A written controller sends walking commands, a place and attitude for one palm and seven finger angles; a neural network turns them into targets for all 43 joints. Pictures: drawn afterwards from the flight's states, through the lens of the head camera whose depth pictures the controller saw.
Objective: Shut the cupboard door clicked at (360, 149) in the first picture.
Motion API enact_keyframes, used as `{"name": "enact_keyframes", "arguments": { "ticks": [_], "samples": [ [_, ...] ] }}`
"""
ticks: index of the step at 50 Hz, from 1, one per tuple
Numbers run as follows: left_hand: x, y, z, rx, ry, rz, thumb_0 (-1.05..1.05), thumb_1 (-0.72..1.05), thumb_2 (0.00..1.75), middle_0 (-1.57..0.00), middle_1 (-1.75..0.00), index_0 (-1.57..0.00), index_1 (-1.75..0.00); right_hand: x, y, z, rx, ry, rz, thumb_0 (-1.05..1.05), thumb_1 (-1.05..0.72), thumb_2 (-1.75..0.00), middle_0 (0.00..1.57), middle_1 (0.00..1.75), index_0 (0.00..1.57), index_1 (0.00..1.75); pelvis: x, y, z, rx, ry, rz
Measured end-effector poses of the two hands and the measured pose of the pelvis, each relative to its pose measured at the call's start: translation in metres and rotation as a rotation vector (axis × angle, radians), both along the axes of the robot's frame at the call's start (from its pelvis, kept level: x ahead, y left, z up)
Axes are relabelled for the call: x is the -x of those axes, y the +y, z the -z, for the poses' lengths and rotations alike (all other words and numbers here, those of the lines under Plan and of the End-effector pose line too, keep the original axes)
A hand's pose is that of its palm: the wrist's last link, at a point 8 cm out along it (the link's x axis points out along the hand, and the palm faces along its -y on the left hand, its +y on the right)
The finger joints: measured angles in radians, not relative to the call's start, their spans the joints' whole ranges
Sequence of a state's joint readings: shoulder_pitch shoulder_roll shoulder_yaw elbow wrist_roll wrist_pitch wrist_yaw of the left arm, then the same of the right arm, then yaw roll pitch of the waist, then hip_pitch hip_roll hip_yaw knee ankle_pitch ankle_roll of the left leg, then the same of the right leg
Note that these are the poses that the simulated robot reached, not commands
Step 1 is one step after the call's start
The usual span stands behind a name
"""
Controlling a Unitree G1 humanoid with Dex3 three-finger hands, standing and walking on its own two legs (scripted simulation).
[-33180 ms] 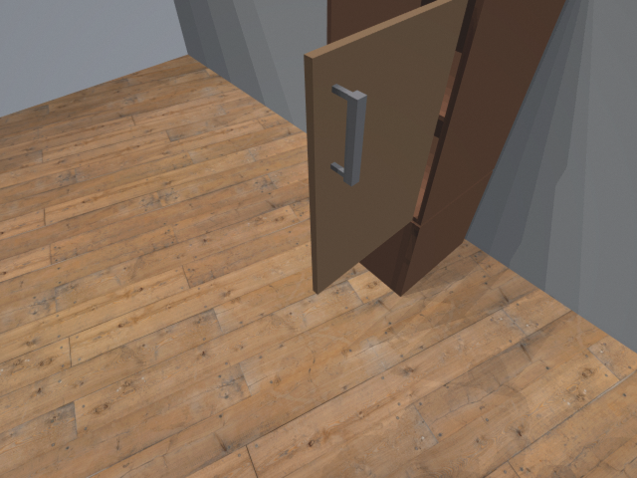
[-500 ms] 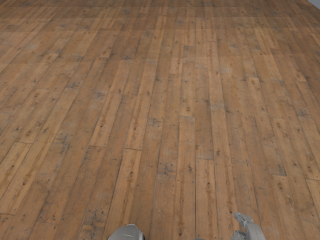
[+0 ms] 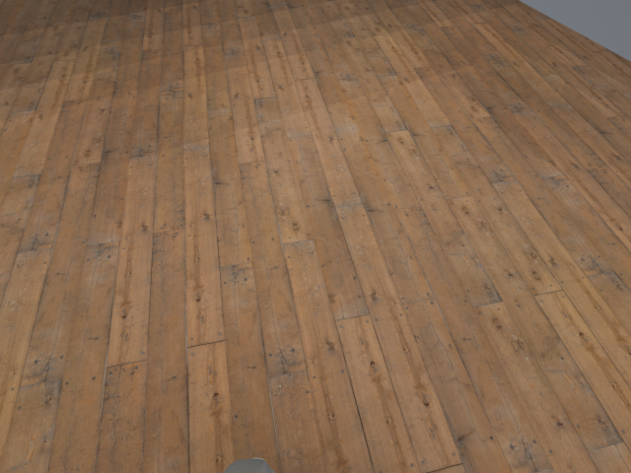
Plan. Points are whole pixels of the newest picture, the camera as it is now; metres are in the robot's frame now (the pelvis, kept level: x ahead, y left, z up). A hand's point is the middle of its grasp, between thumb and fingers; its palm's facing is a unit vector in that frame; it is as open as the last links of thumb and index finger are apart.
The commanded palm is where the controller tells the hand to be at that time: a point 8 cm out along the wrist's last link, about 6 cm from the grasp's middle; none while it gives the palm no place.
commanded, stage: turn to face it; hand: left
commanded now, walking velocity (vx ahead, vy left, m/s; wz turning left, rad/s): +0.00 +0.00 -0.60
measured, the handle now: out of the picture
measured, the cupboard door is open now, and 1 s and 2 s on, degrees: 54 54 54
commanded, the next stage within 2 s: none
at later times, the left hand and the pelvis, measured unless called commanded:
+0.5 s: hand (220, 407) +0.22 +0.16 -0.15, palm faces -0.32 -0.90 -0.28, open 7.4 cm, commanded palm none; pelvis +0.02 +0.01 -0.01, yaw -18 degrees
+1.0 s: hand (231, 402) +0.23 +0.15 -0.16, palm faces -0.54 -0.82 -0.22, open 7.4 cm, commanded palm none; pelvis +0.04 +0.02 +0.00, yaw -35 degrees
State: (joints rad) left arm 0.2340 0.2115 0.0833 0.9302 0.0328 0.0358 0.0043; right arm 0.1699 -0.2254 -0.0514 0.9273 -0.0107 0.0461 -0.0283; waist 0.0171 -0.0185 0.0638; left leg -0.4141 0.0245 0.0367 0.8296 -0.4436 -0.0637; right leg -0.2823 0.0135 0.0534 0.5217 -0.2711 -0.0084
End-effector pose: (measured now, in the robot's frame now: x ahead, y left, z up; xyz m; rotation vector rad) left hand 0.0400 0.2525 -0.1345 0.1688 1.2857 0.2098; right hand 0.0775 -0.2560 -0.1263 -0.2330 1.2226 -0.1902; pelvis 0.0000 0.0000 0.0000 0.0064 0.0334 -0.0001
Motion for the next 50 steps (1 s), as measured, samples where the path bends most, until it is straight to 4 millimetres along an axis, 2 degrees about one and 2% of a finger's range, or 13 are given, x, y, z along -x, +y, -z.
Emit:
{"name": "enact_keyframes", "arguments": {
  "ticks": [5,8,11,17,22,25,30,35,39,45,50],
  "samples": [
    [-0.04,0.027,0.013,0.012,-0.017,0.071,0.01,0.9,0.9,-0.21,-0.3,-0.2,-0.3,0.005,0.011,-0.005,0.048,-0.051,0.04,0.01,-0.9,-0.9,0.19,0.3,0.2,0.3,-0.01,0.022,0.009,0.02,-0.006,0.067],
    [-0.069,0.034,0.007,0.011,-0.038,0.132,0.01,0.9,0.9,-0.2,-0.3,-0.2,-0.3,0.017,0.02,-0.011,0.048,-0.048,0.066,0.01,-0.9,-0.9,0.2,0.3,0.2,0.3,-0.013,0.027,0.004,0.033,-0.015,0.107],
    [-0.1,0.033,-0.004,0.014,-0.082,0.184,0.01,0.91,0.9,-0.2,-0.3,-0.2,-0.29,0.034,0.026,-0.014,0.039,-0.022,0.102,0.01,-0.9,-0.9,0.2,0.3,0.2,0.3,-0.015,0.03,-0.003,0.047,-0.02,0.143],
    [-0.154,0.006,-0.02,0.012,-0.158,0.315,0.01,0.91,0.9,-0.2,-0.3,-0.2,-0.29,0.073,0.026,-0.005,-0.001,0.022,0.217,0.01,-0.9,-0.9,0.2,0.3,0.21,0.3,-0.017,0.025,-0.004,0.051,-0.024,0.225],
    [-0.185,-0.03,-0.021,-0.01,-0.225,0.426,0.01,0.91,0.9,-0.2,-0.3,-0.2,-0.29,0.106,0.011,0.02,-0.042,0.053,0.32,0.01,-0.9,-0.9,0.2,0.3,0.21,0.3,-0.019,0.007,0.012,0.019,-0.025,0.289],
    [-0.184,-0.045,-0.022,-0.015,-0.221,0.459,0.01,0.9,0.9,-0.2,-0.3,-0.2,-0.3,0.115,0.003,0.026,-0.04,0.082,0.365,0.01,-0.9,-0.9,0.2,0.3,0.21,0.3,-0.017,0.006,0.012,0.027,-0.025,0.316],
    [-0.17,-0.053,-0.018,-0.002,-0.143,0.483,0.0,0.9,0.9,-0.21,-0.3,-0.2,-0.3,0.106,-0.002,0.013,-0.027,0.038,0.4,0.01,-0.9,-0.9,0.2,0.3,0.2,0.3,-0.019,0.006,0.003,0.006,-0.02,0.368],
    [-0.164,-0.048,-0.005,0.03,-0.076,0.504,0.01,0.9,0.9,-0.21,-0.3,-0.2,-0.3,0.09,0.003,0.0,-0.001,-0.024,0.422,0.01,-0.9,-0.9,0.2,0.3,0.2,0.3,-0.025,0.014,0.002,0.002,-0.011,0.423],
    [-0.171,-0.037,0.014,0.051,-0.037,0.517,0.01,0.9,0.9,-0.21,-0.3,-0.2,-0.3,0.083,0.013,-0.002,0.043,-0.068,0.438,0.01,-0.9,-0.9,0.2,0.3,0.2,0.3,-0.034,0.026,0.011,0.02,0.002,0.47],
    [-0.191,-0.037,0.005,0.051,-0.014,0.576,0.01,0.9,0.9,-0.21,-0.3,-0.2,-0.3,0.101,0.032,-0.012,0.036,-0.043,0.486,0.01,-0.9,-0.9,0.2,0.3,0.21,0.3,-0.038,0.028,0.0,0.039,-0.008,0.551],
    [-0.211,-0.059,-0.006,0.038,-0.04,0.656,0.01,0.91,0.9,-0.2,-0.3,-0.2,-0.3,0.128,0.036,-0.007,0.008,-0.02,0.574,0.01,-0.9,-0.9,0.2,0.3,0.21,0.3,-0.037,0.021,-0.003,0.052,-0.009,0.618]
  ]
}}
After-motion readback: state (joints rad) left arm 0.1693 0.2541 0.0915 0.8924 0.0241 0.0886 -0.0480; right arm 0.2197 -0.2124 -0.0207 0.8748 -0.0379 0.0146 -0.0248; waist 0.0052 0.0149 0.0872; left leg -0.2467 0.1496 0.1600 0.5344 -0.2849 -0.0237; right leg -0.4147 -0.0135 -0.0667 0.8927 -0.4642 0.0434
